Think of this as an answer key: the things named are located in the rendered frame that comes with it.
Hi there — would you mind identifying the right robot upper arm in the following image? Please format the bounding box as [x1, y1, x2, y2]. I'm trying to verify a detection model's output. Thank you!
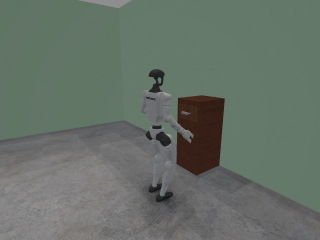
[161, 92, 172, 123]

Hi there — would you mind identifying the cabinet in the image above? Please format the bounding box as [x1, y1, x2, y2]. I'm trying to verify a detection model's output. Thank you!
[176, 95, 225, 176]

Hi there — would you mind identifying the right robot hand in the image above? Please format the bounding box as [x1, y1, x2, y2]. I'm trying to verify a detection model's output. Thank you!
[182, 130, 194, 143]

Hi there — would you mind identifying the right robot forearm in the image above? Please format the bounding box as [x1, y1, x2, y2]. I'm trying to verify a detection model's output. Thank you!
[167, 115, 186, 135]

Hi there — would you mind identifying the left robot upper arm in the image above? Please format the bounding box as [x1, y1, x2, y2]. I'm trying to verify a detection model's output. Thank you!
[140, 90, 149, 114]

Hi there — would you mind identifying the robot left foot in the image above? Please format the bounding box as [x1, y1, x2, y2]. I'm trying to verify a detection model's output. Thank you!
[149, 183, 162, 193]

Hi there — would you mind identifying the humanoid robot head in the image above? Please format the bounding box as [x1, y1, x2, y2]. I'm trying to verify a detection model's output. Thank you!
[148, 69, 165, 93]

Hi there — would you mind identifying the drawer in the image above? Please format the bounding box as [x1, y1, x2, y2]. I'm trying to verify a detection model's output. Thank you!
[179, 103, 199, 123]

